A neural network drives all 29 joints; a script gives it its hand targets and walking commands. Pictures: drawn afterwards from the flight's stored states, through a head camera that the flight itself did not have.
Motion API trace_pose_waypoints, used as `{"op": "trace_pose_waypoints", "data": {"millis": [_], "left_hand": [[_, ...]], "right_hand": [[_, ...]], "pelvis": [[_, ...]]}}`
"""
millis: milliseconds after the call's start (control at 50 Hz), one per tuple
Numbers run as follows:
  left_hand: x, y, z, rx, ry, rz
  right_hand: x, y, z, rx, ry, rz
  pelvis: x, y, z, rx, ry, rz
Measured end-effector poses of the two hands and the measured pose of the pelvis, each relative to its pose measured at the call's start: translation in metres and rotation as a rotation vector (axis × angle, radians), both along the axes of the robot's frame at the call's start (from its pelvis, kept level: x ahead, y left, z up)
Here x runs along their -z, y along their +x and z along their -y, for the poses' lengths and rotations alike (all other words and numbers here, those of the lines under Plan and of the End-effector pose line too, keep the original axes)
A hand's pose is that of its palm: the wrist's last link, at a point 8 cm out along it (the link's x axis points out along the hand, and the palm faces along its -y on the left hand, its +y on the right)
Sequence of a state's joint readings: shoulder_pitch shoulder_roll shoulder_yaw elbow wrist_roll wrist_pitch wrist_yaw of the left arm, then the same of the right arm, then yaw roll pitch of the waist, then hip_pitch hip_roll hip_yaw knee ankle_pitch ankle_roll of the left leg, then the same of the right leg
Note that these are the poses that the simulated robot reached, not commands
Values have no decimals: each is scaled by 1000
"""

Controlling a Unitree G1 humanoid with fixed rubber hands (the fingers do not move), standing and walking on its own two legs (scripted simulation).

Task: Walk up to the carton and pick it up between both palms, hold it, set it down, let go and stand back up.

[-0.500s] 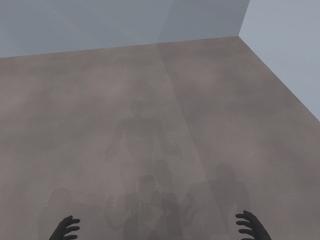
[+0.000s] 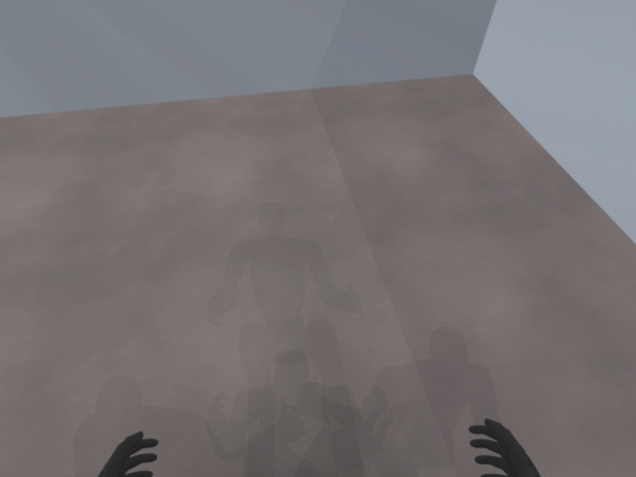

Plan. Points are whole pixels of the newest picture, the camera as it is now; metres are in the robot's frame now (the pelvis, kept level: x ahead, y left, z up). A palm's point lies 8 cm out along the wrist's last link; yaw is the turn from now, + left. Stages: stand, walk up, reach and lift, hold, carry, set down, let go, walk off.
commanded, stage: stand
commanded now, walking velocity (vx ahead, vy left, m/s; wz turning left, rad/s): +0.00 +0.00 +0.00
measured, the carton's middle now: out of the picture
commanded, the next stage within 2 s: none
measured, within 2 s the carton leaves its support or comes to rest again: neither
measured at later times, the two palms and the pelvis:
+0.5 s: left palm out of the picture +0.11 +0.26 -0.09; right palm out of the picture +0.12 -0.25 -0.09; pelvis -0.02 +0.00 +0.00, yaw +0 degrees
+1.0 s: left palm out of the picture +0.10 +0.26 -0.09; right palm out of the picture +0.10 -0.25 -0.09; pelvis -0.03 +0.00 +0.00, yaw +0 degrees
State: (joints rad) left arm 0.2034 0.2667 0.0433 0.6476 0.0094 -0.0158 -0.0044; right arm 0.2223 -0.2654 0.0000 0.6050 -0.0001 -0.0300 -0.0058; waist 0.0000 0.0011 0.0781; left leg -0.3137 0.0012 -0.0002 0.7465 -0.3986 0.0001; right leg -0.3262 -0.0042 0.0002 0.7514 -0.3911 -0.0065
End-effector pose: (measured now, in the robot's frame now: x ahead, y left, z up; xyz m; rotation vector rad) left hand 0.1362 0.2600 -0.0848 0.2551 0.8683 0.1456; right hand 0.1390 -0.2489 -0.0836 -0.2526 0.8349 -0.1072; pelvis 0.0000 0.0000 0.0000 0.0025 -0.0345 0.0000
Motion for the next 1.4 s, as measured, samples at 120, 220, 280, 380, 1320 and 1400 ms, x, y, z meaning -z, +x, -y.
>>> {"op": "trace_pose_waypoints", "data": {"millis": [120, 220, 280, 380, 1320, 1400], "left_hand": [[0, -4, 0, -1, 1, 1], [0, -9, 0, -3, 1, 1], [0, -12, -1, -4, 0, 0], [1, -18, -1, -6, 0, -2], [8, -43, -3, -19, -4, -40], [8, -44, -3, -20, -4, -42]], "right_hand": [[0, -4, 0, 1, 0, 2], [0, -9, 1, 2, 0, 3], [0, -11, 1, 3, 0, 3], [0, -17, 1, 5, 0, 3], [8, -43, 5, 21, -2, -41], [9, -44, 5, 22, -2, -42]], "pelvis": [[0, -4, 0, 0, 0, 6], [0, -8, 0, 0, 0, 11], [0, -10, 0, 0, 0, 15], [0, -15, 0, 0, 1, 21], [1, -29, 1, 0, 1, 41], [1, -29, 1, 0, 1, 42]]}}
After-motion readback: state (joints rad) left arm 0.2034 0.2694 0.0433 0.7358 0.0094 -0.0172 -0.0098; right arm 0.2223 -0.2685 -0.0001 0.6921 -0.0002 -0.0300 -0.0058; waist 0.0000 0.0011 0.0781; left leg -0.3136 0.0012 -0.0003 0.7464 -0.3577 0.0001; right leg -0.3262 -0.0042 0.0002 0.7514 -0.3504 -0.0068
